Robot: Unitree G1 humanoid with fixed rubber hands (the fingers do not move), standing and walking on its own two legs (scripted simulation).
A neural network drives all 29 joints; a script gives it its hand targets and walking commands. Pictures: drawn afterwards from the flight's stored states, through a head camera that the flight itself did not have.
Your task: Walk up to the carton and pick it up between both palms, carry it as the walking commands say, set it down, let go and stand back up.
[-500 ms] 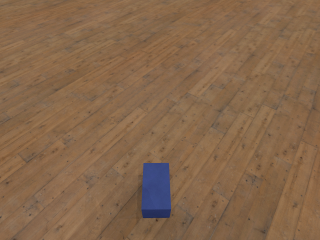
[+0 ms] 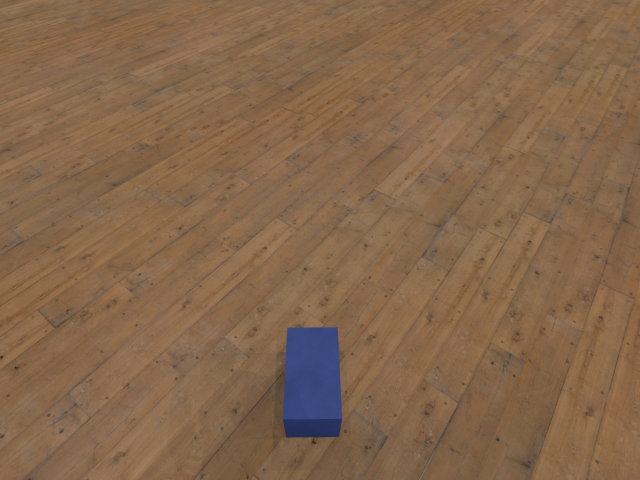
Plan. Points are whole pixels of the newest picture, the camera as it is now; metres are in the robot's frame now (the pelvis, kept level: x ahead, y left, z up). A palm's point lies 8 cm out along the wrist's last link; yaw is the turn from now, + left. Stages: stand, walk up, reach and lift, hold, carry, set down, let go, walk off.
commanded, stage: walk up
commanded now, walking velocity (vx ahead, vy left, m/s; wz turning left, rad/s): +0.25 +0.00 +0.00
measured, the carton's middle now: (312, 381) +0.53 +0.03 -0.69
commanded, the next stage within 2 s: none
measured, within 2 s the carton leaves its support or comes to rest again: neither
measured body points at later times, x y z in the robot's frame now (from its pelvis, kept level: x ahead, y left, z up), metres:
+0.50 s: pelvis +0.12 +0.02 +0.00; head +0.15 +0.04 +0.45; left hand +0.10 +0.25 -0.17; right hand +0.15 -0.21 -0.15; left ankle +0.12 +0.10 -0.74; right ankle +0.02 -0.13 -0.73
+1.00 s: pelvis +0.11 +0.00 -0.01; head +0.11 +0.01 +0.44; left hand +0.13 +0.23 -0.17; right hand +0.15 -0.23 -0.16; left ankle +0.05 +0.08 -0.68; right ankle +0.11 -0.12 -0.74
